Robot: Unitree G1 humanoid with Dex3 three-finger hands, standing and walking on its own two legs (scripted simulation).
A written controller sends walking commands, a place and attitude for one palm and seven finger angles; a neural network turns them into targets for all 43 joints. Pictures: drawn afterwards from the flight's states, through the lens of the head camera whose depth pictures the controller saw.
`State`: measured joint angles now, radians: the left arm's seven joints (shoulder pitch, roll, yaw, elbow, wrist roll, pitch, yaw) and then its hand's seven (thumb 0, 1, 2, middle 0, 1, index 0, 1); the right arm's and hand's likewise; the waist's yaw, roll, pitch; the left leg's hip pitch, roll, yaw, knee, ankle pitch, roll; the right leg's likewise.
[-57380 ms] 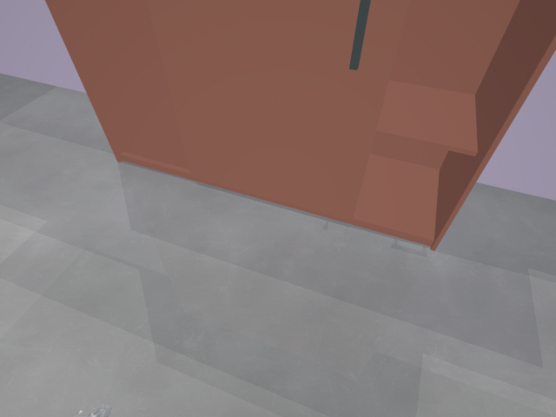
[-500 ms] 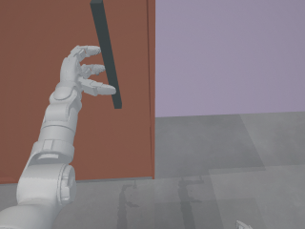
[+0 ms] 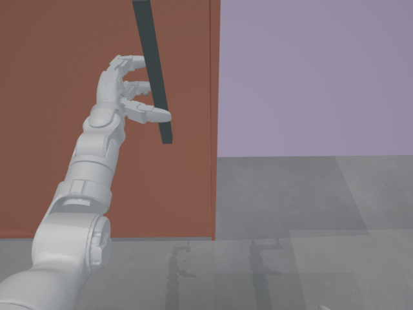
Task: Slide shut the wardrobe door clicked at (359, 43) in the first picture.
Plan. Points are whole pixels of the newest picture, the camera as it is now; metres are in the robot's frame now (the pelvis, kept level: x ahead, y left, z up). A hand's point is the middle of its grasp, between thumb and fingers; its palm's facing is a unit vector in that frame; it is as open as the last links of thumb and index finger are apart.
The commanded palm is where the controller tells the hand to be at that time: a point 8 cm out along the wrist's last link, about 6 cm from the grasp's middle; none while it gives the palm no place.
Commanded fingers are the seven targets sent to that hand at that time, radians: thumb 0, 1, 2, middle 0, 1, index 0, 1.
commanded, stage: slide the fingers in behind the handle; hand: left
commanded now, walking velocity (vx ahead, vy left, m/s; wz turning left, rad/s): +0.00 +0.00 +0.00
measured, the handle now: (158, 80) +0.54 +0.12 +0.17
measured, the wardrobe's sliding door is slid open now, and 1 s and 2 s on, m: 0.00 0.00 0.00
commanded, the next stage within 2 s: move the hooked fingers beside the handle in 0.20 s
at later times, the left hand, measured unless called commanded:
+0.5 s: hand (145, 92) +0.47 +0.13 +0.19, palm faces +0.05 -1.00 -0.01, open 13.9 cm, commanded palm +0.45 +0.17 +0.19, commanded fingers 0.00 -0.50 0.30 -0.30 -1.20 -0.30 -1.20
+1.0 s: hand (146, 90) +0.48 +0.13 +0.19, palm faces +0.03 -1.00 +0.00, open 14.0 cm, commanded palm +0.45 +0.19 +0.19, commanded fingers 0.00 -0.50 0.30 -0.30 -1.20 -0.30 -1.20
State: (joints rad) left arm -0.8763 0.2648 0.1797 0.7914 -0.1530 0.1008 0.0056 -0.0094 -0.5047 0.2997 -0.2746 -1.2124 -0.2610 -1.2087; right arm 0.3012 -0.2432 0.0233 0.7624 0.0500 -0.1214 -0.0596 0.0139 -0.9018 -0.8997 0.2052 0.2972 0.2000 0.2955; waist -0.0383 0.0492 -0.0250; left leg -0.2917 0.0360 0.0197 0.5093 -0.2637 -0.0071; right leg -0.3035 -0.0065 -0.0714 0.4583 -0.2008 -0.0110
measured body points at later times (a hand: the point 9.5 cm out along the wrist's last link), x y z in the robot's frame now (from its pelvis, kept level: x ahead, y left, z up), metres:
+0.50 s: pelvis -0.01 +0.00 +0.00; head +0.02 +0.00 +0.45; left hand +0.46 +0.18 +0.20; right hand +0.08 -0.25 -0.12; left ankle +0.00 +0.12 -0.74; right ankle +0.02 -0.11 -0.74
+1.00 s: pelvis +0.01 +0.01 +0.00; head +0.03 -0.01 +0.45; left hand +0.48 +0.19 +0.19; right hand +0.06 -0.26 -0.12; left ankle +0.00 +0.12 -0.74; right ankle +0.02 -0.11 -0.74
